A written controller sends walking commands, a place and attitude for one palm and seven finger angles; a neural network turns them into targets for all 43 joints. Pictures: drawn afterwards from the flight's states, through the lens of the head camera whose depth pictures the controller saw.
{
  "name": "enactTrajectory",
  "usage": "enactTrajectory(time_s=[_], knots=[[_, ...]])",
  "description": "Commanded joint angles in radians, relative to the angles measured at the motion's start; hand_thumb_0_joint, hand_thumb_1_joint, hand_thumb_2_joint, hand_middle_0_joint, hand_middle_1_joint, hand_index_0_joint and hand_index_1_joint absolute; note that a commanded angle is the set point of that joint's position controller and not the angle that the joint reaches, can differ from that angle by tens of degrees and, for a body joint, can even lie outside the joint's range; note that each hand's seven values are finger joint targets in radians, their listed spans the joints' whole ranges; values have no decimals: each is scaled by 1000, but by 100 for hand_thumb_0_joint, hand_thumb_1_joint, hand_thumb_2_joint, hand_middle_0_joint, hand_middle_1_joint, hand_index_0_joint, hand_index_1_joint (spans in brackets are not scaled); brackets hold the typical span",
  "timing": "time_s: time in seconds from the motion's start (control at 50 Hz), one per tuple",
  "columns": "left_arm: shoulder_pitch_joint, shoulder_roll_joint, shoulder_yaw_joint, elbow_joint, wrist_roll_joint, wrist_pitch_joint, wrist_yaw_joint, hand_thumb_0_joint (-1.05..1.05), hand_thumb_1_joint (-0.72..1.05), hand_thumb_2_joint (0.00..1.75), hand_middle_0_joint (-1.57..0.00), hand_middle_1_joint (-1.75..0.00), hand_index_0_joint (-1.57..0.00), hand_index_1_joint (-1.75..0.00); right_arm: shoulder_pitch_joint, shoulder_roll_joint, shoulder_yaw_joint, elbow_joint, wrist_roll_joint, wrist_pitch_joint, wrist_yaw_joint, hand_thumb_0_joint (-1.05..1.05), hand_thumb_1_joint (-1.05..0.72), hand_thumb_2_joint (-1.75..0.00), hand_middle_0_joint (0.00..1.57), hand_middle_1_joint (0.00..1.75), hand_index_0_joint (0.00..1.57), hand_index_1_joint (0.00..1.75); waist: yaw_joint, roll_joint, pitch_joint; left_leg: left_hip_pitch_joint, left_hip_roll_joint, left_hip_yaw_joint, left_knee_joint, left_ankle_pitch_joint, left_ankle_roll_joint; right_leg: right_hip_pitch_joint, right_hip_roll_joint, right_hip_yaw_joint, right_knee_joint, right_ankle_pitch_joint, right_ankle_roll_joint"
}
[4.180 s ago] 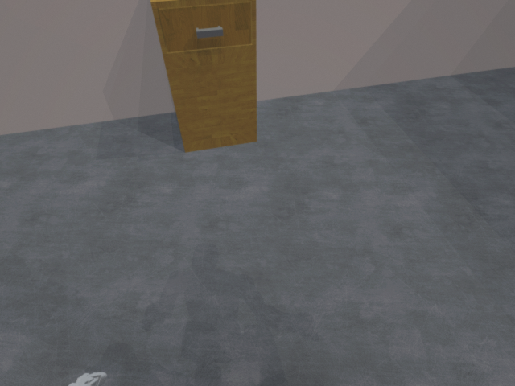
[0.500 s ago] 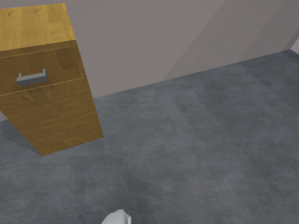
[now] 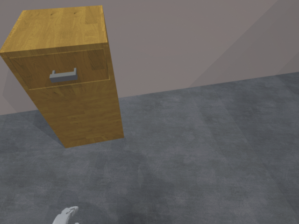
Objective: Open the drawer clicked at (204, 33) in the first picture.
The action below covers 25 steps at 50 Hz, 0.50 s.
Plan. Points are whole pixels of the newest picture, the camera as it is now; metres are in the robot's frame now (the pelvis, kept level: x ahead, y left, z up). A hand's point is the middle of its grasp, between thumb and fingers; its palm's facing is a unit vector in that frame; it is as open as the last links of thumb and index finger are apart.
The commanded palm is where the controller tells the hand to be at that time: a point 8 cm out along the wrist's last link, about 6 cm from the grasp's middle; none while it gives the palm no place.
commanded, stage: turn to face it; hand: left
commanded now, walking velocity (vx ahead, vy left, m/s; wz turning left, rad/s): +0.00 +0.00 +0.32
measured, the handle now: (64, 73) +0.75 +0.42 -0.07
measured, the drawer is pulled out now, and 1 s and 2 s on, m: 0.00 0.00 0.00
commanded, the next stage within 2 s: take the last steps up to it in 0.18 s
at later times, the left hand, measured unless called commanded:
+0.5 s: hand out of the picture -0.07 +0.17 -0.16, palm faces +0.28 -0.93 -0.23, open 7.3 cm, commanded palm none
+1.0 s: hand (76, 218) +0.17 +0.23 -0.17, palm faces +0.20 -0.96 -0.20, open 7.4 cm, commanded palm none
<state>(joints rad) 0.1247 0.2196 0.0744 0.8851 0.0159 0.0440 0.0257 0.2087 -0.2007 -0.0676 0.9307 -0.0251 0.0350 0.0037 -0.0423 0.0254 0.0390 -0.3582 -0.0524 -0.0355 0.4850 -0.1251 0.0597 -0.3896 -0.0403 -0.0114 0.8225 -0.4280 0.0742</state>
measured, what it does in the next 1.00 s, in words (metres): walks ahead: right foot, then left foot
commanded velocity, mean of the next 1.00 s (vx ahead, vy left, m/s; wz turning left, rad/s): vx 0.22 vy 0.02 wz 0.09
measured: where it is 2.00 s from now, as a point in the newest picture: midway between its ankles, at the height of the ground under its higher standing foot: (136, 218)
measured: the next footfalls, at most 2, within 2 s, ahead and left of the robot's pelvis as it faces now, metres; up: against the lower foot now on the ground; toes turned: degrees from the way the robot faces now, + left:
right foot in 0.08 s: +0.04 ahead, -0.14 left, +0.00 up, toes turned +0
left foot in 0.56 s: -0.03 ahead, +0.12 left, +0.00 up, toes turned +17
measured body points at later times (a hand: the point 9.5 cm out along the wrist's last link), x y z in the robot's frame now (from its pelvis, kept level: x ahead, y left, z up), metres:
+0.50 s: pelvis -0.01 -0.01 +0.01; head +0.02 -0.01 +0.45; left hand -0.08 +0.22 -0.14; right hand +0.11 -0.24 -0.14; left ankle -0.08 +0.11 -0.71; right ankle +0.00 -0.14 -0.73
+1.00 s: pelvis +0.11 +0.03 -0.02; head +0.14 +0.03 +0.43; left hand +0.16 +0.28 -0.16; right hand +0.06 -0.20 -0.17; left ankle -0.07 +0.11 -0.73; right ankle +0.22 -0.04 -0.74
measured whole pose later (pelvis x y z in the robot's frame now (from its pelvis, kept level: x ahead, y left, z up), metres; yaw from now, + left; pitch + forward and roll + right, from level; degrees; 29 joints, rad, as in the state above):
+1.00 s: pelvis +0.11 +0.03 -0.02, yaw +13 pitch -2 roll +0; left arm 0.12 0.18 0.04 1.00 0.02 -0.03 -0.02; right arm 0.44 -0.16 -0.03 1.16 -0.01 -0.04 -0.03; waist -0.03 0.01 0.09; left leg 0.04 0.01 0.08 0.55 -0.51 0.01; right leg -0.39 -0.04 -0.13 0.62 -0.18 -0.04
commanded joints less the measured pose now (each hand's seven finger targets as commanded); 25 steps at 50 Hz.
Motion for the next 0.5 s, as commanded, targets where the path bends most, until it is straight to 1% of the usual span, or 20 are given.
enactTrajectory(time_s=[0.0, 0.02, 0.04, 0.06, 0.08, 0.1, 0.12, 0.14, 0.16, 0.18, 0.2, 0.26, 0.3, 0.32, 0.36, 0.4, 0.42, 0.44, 0.46, 0.48], knots=[[121, 72, 9, -50, -7, -24, 6, 0, 90, 90, -20, -30, -20, -30, -1, -185, -51, -77, 0, -11, -5, 0, -90, -90, 20, 30, 20, 30, 48, 108, -110, 59, 232, -328, -131, 52, 98, 150, 24, -7, -243, 76, -23], [166, 83, 13, -40, -7, -30, 9, 0, 90, 90, -20, -30, -20, -30, -16, -172, -47, -82, 5, -9, -2, 0, -90, -90, 20, 30, 20, 30, 69, 75, -117, -10, 195, -292, -94, -9, 56, 266, 9, -11, -392, 163, -33], [190, 137, 22, -38, 4, -39, 15, 0, 90, 90, -20, -30, -20, -30, -1, -117, -43, -89, 15, -7, 3, 0, -90, -90, 20, 30, 20, 30, 76, -77, -120, -141, 109, -205, 59, -141, -9, 376, -137, 140, -551, 114, -81], [166, 225, 33, -55, 19, -44, 16, 0, 90, 90, -20, -30, -20, -30, 0, -63, -31, -115, 18, -8, 3, 0, -90, -90, 20, 30, 20, 30, 72, -327, -66, -295, -33, -12, 305, -364, -89, 355, -400, 399, -624, 135, -196], [109, 223, 29, -83, 6, -42, 18, 0, 90, 90, -20, -30, -20, -30, -10, -137, -46, -108, 2, 5, 2, 0, -90, -90, 20, 30, 20, 30, 66, -263, -52, -222, 16, -51, 493, -402, -82, 164, -440, 363, -633, 123, -236], [49, 196, 27, -91, 6, -40, 22, 0, 90, 90, -20, -30, -20, -30, -8, -128, -49, -100, 1, 17, 3, 0, -90, -90, 20, 30, 20, 30, 33, -233, -23, -197, 24, -50, 602, -376, -82, 95, -390, 343, -623, 142, -236], [10, 160, 16, -92, 4, -44, 19, 0, 90, 90, -20, -30, -20, -30, 4, -123, -47, -70, 0, 24, 8, 0, -90, -90, 20, 30, 20, 30, 14, -153, 29, -189, 49, -40, 677, -302, -85, 59, -325, 236, -599, 190, -219], [-5, 134, 4, -85, 4, -50, 15, 0, 90, 90, -20, -30, -20, -30, 36, -106, -41, -48, 0, 24, 12, 0, -90, -90, 20, 30, 20, 30, -7, -117, 36, -193, 53, -21, 706, -246, -95, 85, -268, 141, -561, 284, -197], [12, 124, 2, -77, 3, -55, 13, 0, 90, 90, -20, -30, -20, -30, 53, -98, -36, -38, 2, 23, 12, 0, -90, -90, 20, 30, 20, 30, -2, -152, 26, -197, 58, -7, 712, -226, -105, 121, -251, 95, -542, 350, -189], [39, 124, 1, -65, 4, -58, 12, 0, 90, 90, -20, -30, -20, -30, 50, -101, -33, -31, 3, 22, 11, 0, -90, -90, 20, 30, 20, 30, 11, -173, 10, -194, 64, 3, 702, -223, -114, 159, -251, 74, -531, 390, -191], [67, 120, 1, -52, 3, -58, 12, 0, 90, 90, -20, -30, -20, -30, 39, -99, -33, -32, 5, 21, 10, 0, -90, -90, 20, 30, 20, 30, 21, -179, 4, -192, 64, 10, 681, -226, -120, 183, -248, 62, -523, 433, -187], [157, 142, 4, -7, 8, -57, 10, 0, 90, 90, -20, -30, -20, -30, -19, -87, -21, -28, 7, 21, 5, 0, -90, -90, 20, 30, 20, 30, 64, -179, -19, -162, 71, 32, 550, -285, -130, 264, -262, 73, -499, 501, -209], [217, 149, 9, 30, 11, -62, 5, 0, 90, 90, -20, -30, -20, -30, -46, -84, -12, -25, 5, 15, 7, 0, -90, -90, 20, 30, 20, 30, 90, -212, -38, -159, 76, 55, 469, -311, -129, 338, -278, 91, -513, 449, -206], [244, 153, 11, 45, 13, -64, 3, 0, 90, 90, -20, -30, -20, -30, -69, -81, -9, -26, 4, 11, 9, 0, -90, -90, 20, 30, 20, 30, 105, -210, -32, -152, 82, 62, 430, -317, -125, 343, -287, 107, -525, 396, -208], [274, 164, 15, 74, 17, -70, -1, 0, 90, 90, -20, -30, -20, -30, -101, -77, -2, -32, 6, -2, 14, 0, -90, -90, 20, 30, 20, 30, 121, -220, -36, -136, 86, 78, 344, -335, -113, 367, -306, 131, -544, 317, -216], [296, 168, 16, 102, 20, -73, -6, 0, 90, 90, -20, -30, -20, -30, -114, -71, 4, -32, 9, -13, 19, 0, -90, -90, 20, 30, 20, 30, 130, -241, -36, -99, 79, 96, 271, -371, -93, 365, -314, 146, -559, 225, -221], [292, 171, 17, 106, 22, -74, -7, 0, 90, 90, -20, -30, -20, -30, -103, -66, 7, -32, 10, -20, 19, 0, -90, -90, 20, 30, 20, 30, 122, -250, -41, -70, 78, 102, 215, -372, -84, 361, -312, 141, -552, 220, -221], [283, 170, 15, 115, 21, -74, -9, 0, 90, 90, -20, -30, -20, -30, -80, -62, 10, -22, 11, -26, 18, 0, -90, -90, 20, 30, 20, 30, 109, -230, -50, -11, 68, 116, 142, -345, -77, 339, -300, 121, -536, 218, -212], [259, 172, 15, 118, 16, -72, -9, 0, 90, 90, -20, -30, -20, -30, -32, -58, 15, -2, 11, -32, 15, 0, -90, -90, 20, 30, 20, 30, 81, -220, -55, 89, 60, 137, 43, -282, -71, 281, -274, 76, -510, 178, -189], [227, 162, 12, 120, 10, -67, -11, 0, 90, 90, -20, -30, -20, -30, 29, -60, 15, 23, 10, -39, 11, 0, -90, -90, 20, 30, 20, 30, 48, -207, -45, 228, 48, 163, -74, -198, -66, 179, -235, 25, -479, 102, -153]])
